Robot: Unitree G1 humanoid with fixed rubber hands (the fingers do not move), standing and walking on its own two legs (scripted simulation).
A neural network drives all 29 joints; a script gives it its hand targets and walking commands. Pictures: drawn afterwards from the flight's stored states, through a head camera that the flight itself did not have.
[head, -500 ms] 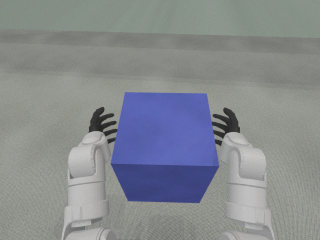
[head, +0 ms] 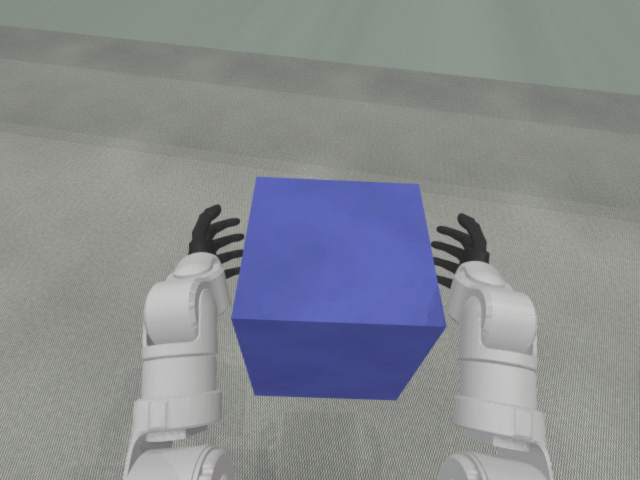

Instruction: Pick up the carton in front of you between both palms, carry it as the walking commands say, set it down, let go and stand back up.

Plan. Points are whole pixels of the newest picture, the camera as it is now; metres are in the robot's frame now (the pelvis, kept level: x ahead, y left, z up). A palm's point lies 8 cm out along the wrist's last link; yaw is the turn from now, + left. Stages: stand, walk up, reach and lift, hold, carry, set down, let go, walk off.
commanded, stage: carry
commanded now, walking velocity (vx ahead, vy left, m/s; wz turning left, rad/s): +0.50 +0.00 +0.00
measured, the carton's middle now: (331, 296) +0.36 +0.01 +0.03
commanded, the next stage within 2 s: none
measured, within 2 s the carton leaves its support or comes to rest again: neither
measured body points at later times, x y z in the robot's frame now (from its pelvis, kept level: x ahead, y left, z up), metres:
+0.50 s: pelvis +0.29 -0.05 +0.02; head +0.31 -0.06 +0.47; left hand +0.61 +0.11 +0.11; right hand +0.62 -0.20 +0.10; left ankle +0.19 +0.05 -0.64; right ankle +0.32 -0.13 -0.72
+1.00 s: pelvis +0.60 +0.00 +0.03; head +0.58 +0.01 +0.48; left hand +0.84 +0.14 +0.09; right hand +0.82 -0.16 +0.09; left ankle +0.61 +0.08 -0.72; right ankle +0.56 -0.13 -0.65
